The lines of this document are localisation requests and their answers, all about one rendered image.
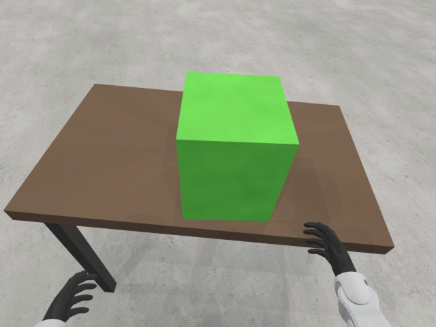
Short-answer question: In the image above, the robot left hand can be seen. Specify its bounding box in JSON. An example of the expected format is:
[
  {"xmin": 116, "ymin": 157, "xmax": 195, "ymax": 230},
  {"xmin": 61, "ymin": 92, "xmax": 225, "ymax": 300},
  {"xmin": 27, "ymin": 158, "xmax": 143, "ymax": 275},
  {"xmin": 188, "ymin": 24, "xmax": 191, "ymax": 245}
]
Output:
[{"xmin": 42, "ymin": 270, "xmax": 98, "ymax": 323}]

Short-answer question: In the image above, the table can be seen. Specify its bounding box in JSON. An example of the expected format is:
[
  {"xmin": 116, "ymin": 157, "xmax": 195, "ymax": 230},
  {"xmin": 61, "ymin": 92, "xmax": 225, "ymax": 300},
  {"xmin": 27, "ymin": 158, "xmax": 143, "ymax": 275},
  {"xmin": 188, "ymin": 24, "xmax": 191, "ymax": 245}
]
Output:
[{"xmin": 3, "ymin": 84, "xmax": 395, "ymax": 293}]

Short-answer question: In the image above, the robot right hand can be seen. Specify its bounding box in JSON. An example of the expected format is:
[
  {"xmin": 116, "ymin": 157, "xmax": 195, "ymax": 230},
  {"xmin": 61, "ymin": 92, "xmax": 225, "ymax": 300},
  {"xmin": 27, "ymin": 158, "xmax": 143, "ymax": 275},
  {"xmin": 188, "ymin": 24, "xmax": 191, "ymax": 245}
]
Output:
[{"xmin": 303, "ymin": 222, "xmax": 356, "ymax": 276}]

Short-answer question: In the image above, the carton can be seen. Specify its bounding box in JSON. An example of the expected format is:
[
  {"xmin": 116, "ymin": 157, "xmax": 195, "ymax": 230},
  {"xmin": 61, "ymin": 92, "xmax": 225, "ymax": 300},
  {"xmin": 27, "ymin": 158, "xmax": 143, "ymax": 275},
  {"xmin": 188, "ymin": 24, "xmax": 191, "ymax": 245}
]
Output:
[{"xmin": 176, "ymin": 72, "xmax": 299, "ymax": 221}]

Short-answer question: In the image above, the robot right forearm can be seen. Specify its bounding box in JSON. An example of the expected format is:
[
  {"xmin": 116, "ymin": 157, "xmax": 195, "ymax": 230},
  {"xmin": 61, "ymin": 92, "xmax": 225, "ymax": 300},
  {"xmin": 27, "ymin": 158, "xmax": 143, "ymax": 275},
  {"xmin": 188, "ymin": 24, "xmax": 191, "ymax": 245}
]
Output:
[{"xmin": 334, "ymin": 272, "xmax": 392, "ymax": 327}]

